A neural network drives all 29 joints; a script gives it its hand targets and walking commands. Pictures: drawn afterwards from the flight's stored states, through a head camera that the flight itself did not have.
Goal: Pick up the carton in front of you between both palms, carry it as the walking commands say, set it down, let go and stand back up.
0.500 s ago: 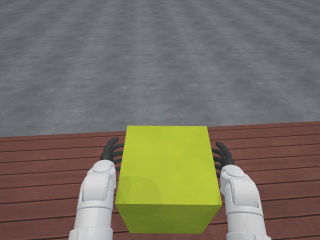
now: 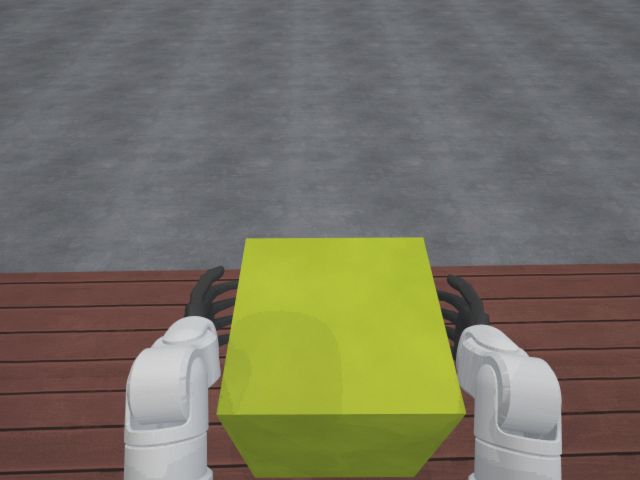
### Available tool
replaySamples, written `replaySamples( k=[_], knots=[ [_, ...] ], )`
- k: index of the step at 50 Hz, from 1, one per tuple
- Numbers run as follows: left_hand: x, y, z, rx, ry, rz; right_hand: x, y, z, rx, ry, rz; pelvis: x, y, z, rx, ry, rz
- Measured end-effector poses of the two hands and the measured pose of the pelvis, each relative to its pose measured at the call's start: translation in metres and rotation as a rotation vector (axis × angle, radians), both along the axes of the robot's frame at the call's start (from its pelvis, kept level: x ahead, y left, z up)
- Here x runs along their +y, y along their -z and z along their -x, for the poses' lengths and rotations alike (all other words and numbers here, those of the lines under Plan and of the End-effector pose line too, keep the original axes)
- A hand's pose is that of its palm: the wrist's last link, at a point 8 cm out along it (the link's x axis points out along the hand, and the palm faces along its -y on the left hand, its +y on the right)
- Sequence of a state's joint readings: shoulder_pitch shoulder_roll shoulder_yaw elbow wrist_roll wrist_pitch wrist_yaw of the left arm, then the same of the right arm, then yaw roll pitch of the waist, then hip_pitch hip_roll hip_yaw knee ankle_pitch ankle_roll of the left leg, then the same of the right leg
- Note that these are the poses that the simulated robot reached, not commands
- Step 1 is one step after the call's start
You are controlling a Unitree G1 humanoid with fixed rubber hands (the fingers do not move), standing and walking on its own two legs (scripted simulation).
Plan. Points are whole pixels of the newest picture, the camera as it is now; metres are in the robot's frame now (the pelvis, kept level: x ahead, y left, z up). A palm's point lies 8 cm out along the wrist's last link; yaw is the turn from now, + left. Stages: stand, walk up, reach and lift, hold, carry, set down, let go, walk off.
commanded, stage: carry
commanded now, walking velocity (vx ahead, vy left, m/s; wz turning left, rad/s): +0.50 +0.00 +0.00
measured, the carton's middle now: (334, 364) +0.27 +0.00 +0.01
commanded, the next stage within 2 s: none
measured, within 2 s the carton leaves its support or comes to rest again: neither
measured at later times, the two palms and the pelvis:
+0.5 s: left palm (236, 156) +0.59 +0.17 +0.09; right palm (415, 169) +0.57 -0.13 +0.09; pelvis +0.31 +0.04 +0.00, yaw -3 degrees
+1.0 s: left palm (270, 58) +0.95 +0.16 +0.11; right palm (401, 66) +0.95 -0.14 +0.10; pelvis +0.63 +0.01 -0.01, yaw -1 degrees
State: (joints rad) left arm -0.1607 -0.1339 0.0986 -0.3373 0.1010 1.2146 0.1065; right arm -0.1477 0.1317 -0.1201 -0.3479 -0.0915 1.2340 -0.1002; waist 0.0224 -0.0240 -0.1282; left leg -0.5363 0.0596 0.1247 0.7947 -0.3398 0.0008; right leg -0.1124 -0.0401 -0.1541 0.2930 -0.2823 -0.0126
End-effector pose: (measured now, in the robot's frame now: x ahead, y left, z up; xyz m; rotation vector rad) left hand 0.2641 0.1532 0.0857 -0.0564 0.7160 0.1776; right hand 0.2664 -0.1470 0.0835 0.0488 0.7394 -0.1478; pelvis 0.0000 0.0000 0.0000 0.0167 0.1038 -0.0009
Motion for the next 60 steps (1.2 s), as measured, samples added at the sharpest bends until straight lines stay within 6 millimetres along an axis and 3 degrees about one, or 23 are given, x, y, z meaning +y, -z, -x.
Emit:
replaySamples(
  k=[4, 8, 12, 17, 25, 32, 37, 42, 47, 52, 56, 60],
  knots=[
    [0.017, 0.0, -0.056, -0.026, -0.014, 0.015, 0.017, 0.0, -0.056, -0.026, -0.005, 0.004, 0.014, 0.008, -0.051, -0.01, 0.004, 0.001],
    [0.031, 0.014, -0.119, -0.05, 0.006, 0.031, 0.031, 0.011, -0.113, -0.05, 0.018, 0.015, 0.034, 0.028, -0.107, -0.035, 0.036, -0.007],
    [0.032, 0.024, -0.17, 0.032, 0.046, 0.037, 0.033, 0.021, -0.148, 0.032, 0.059, 0.02, 0.047, 0.017, -0.148, -0.027, 0.062, 0.011],
    [0.025, 0.016, -0.229, 0.045, 0.102, 0.03, 0.027, 0.012, -0.194, 0.045, 0.107, 0.023, 0.052, 0.0, -0.204, -0.014, 0.059, 0.04],
    [0.02, 0.0, -0.33, -0.045, 0.084, 0.018, 0.02, -0.005, -0.305, -0.044, 0.078, 0.024, 0.039, 0.001, -0.312, -0.017, 0.041, 0.045],
    [0.005, 0.019, -0.43, -0.044, 0.032, -0.018, 0.005, 0.025, -0.421, -0.044, 0.023, -0.01, 0.011, 0.031, -0.424, -0.053, 0.0, 0.044],
    [0.002, 0.027, -0.48, 0.044, -0.016, -0.015, 0.002, 0.032, -0.484, 0.043, -0.021, -0.01, -0.003, 0.015, -0.476, -0.043, -0.023, 0.019],
    [0.002, 0.01, -0.542, 0.01, -0.038, -0.011, 0.002, 0.017, -0.55, 0.01, -0.033, -0.018, -0.006, 0.003, -0.532, -0.033, -0.012, -0.001],
    [0.001, -0.012, -0.626, -0.068, -0.005, -0.014, 0.001, -0.005, -0.626, -0.069, -0.013, -0.007, -0.001, 0.002, -0.594, -0.032, 0.004, -0.001],
    [0.008, -0.023, -0.728, -0.104, 0.054, -0.044, 0.008, -0.02, -0.721, -0.105, -0.018, 0.054, 0.013, 0.014, -0.664, -0.037, 0.017, 0.018],
    [0.017, -0.014, -0.817, -0.095, 0.106, -0.049, 0.017, -0.019, -0.801, -0.092, -0.01, 0.1, 0.029, 0.037, -0.726, -0.05, 0.035, 0.03],
    [0.021, 0.004, -0.885, 0.005, 0.142, -0.039, 0.022, -0.003, -0.858, 0.011, 0.01, 0.115, 0.041, 0.034, -0.769, -0.041, 0.029, 0.029]
  ],
)
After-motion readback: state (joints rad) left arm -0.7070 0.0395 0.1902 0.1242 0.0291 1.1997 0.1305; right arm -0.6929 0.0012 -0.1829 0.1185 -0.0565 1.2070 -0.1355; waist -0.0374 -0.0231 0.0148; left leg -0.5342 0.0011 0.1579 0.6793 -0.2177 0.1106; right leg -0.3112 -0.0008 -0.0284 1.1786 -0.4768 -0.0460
